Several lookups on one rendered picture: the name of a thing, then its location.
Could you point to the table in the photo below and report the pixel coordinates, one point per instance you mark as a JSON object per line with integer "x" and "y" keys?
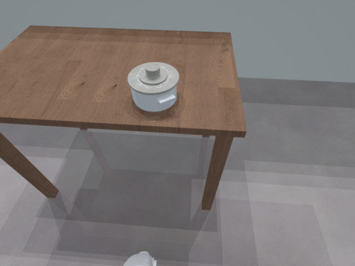
{"x": 78, "y": 77}

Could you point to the knob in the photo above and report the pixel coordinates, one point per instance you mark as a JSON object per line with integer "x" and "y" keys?
{"x": 152, "y": 69}

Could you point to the pot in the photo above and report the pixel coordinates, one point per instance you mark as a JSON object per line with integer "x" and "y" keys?
{"x": 154, "y": 103}

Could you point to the left robot thigh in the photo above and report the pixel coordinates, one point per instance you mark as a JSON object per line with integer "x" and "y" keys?
{"x": 141, "y": 259}

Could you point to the lid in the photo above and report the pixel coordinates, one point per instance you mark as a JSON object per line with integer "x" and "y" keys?
{"x": 140, "y": 82}

